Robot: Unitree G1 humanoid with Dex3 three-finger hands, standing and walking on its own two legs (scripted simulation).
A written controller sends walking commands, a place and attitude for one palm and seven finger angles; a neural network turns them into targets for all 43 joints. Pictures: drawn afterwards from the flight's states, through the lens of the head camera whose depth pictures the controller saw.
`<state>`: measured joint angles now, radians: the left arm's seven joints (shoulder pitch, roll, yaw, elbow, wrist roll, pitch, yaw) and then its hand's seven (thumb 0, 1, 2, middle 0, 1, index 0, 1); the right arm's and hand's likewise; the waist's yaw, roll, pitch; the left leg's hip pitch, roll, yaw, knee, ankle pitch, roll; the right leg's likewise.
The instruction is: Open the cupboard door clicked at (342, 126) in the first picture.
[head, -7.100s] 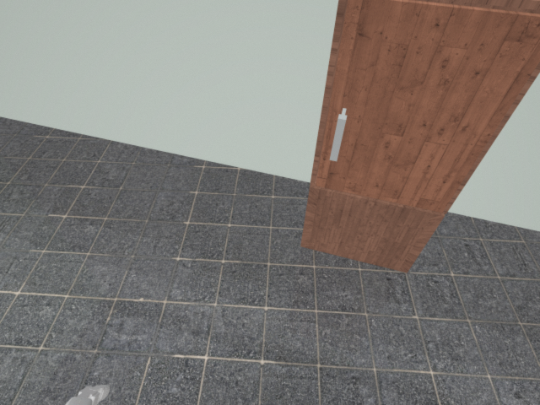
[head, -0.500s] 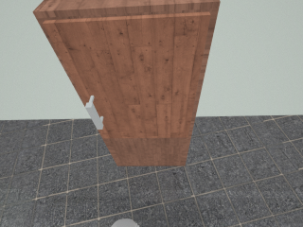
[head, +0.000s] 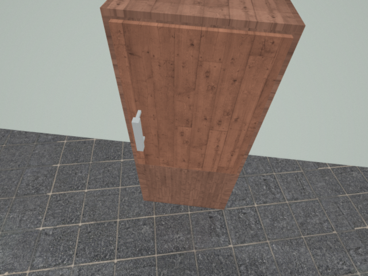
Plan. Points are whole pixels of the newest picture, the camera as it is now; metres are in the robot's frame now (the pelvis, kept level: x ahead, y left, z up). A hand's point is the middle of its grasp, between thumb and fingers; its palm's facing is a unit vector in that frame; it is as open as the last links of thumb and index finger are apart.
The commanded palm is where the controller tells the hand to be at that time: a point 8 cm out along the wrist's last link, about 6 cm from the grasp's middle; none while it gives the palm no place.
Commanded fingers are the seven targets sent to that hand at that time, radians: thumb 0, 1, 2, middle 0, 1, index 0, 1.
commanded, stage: come to a stop and stand still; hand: left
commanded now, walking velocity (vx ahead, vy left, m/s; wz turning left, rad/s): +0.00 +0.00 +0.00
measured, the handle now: (139, 131) +0.56 +0.20 -0.10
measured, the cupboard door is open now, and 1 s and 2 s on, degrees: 0 0 0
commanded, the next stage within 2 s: look again from close up in 0.16 s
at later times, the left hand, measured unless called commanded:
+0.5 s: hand out of the picture +0.04 +0.20 -0.16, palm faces +0.02 -0.96 -0.26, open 7.4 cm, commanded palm none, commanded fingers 0.00 0.90 0.90 -0.20 -0.30 -0.20 -0.30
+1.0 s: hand out of the picture -0.03 +0.23 -0.17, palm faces +0.00 -0.97 -0.25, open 7.4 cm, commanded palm none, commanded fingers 0.00 0.90 0.90 -0.20 -0.30 -0.20 -0.30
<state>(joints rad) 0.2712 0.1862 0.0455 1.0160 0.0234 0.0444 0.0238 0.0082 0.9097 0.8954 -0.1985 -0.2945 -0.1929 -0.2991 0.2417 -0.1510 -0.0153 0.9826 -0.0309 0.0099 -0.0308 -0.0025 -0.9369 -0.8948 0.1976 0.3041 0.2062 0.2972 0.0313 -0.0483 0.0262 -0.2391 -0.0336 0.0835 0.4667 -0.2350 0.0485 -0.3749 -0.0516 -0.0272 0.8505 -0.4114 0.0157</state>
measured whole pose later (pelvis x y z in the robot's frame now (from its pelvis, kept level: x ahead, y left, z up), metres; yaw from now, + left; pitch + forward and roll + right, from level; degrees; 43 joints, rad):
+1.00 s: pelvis -0.04 +0.02 +0.01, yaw +0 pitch -2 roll +0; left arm 0.31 0.24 0.00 1.05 0.03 0.02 0.02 0.01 0.91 0.90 -0.20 -0.29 -0.19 -0.30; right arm 0.25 -0.25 0.00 1.06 -0.03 0.01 0.00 0.00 -0.91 -0.89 0.20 0.30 0.20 0.30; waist 0.01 -0.01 -0.02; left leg -0.23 -0.03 0.09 0.43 -0.23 0.06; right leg -0.19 -0.02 -0.04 0.45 -0.30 0.00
